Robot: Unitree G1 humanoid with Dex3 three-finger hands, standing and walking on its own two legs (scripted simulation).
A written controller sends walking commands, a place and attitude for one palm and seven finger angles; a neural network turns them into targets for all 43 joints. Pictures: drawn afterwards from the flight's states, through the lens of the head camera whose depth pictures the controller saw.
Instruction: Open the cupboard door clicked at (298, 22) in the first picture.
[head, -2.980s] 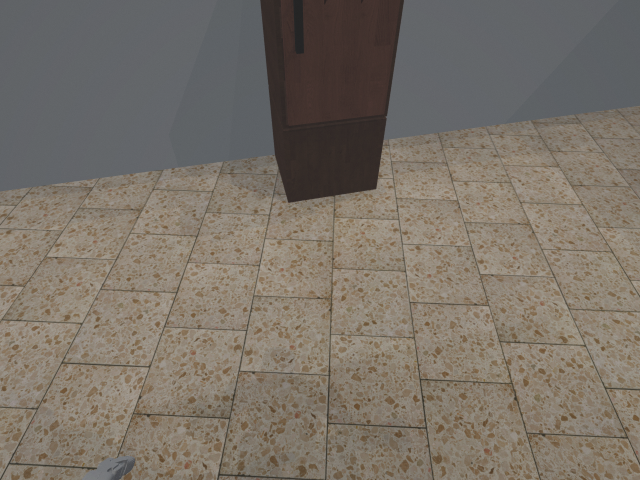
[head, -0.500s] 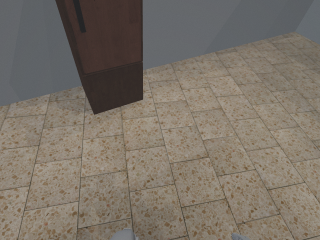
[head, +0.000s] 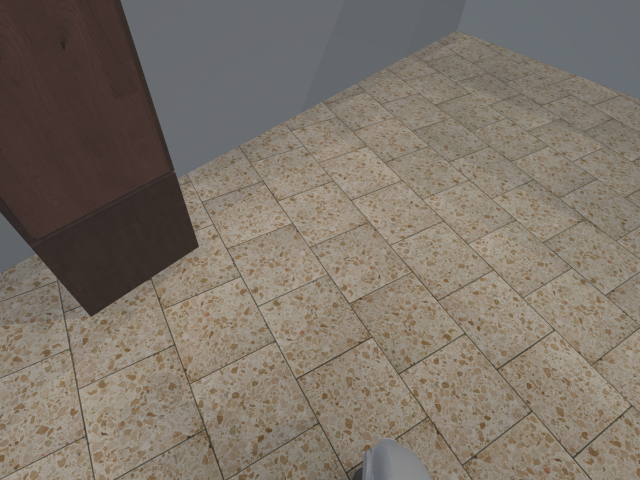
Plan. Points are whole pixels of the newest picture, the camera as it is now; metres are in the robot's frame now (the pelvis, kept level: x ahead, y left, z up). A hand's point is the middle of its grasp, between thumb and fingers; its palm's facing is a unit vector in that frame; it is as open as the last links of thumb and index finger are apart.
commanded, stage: walk to a spot facing it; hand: left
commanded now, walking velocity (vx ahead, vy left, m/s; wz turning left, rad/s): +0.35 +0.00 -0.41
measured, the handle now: out of the picture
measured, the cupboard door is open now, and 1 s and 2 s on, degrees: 0 0 0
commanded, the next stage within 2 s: turn to face it in 0.40 s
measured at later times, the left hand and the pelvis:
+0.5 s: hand (223, 413) +0.25 +0.15 -0.17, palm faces -0.05 -0.98 -0.20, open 7.3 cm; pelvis +0.22 -0.04 +0.00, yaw -7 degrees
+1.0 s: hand (225, 313) +0.41 +0.17 -0.16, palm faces +0.09 -0.97 -0.22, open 7.4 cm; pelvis +0.32 -0.03 +0.00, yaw +4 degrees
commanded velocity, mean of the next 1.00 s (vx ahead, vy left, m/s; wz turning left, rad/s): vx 0.15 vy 0.00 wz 0.23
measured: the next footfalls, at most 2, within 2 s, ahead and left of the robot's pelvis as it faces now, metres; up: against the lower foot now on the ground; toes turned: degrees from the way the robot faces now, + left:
right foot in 0.14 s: +0.20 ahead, -0.11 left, +0.00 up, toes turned -12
left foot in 0.62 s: +0.43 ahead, +0.08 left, +0.00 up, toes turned +3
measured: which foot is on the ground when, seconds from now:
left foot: down 0.00-0.14, up 0.16-0.60, down 0.62-1.00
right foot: up 0.00-0.12, down 0.14-0.62, up 0.64-1.00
